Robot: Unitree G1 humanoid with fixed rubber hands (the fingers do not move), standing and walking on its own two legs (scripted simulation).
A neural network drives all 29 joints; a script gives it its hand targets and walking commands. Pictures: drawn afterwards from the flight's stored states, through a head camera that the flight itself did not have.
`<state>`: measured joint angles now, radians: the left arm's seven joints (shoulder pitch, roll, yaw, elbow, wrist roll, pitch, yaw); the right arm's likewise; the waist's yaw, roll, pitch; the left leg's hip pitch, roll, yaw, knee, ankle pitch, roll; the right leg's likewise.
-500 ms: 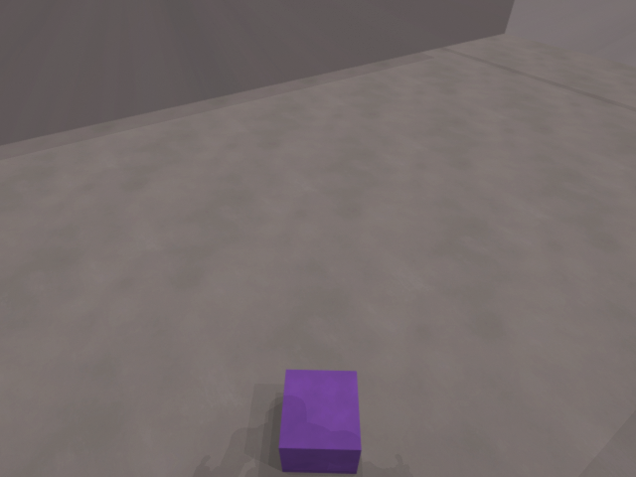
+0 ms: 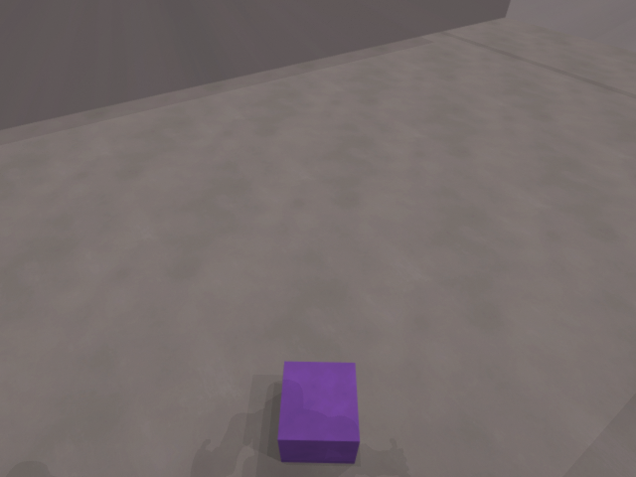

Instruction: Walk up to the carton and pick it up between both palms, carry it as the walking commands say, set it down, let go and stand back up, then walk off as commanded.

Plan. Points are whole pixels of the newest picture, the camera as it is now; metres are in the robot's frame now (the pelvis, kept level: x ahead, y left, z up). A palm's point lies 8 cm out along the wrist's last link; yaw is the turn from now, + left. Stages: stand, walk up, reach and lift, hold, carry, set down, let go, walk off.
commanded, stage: stand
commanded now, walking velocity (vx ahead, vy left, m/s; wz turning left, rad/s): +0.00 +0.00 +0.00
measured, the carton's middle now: (318, 411) +0.48 +0.00 -0.69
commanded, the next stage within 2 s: walk off in 0.18 s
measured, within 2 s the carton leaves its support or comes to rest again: neither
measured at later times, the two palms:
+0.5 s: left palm out of the picture +0.08 +0.28 -0.12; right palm out of the picture +0.06 -0.29 -0.12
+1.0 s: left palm out of the picture +0.04 +0.38 -0.14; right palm out of the picture +0.02 -0.15 -0.15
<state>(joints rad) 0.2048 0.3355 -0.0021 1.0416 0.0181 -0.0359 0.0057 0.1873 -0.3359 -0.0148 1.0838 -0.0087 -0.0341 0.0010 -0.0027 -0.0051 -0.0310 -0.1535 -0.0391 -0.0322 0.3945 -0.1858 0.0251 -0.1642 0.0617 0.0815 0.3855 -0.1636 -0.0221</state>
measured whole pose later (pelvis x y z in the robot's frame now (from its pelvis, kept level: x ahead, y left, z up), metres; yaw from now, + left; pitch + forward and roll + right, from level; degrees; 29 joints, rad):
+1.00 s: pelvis +0.00 +0.11 -0.01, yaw -2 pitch +0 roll +2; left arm 0.21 0.28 0.03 1.05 0.01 0.05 0.08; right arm 0.22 -0.21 -0.03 1.06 -0.04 0.06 -0.02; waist 0.00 -0.03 0.02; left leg -0.27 -0.05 0.08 0.52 -0.26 0.06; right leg -0.34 -0.04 -0.08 0.81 -0.49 0.00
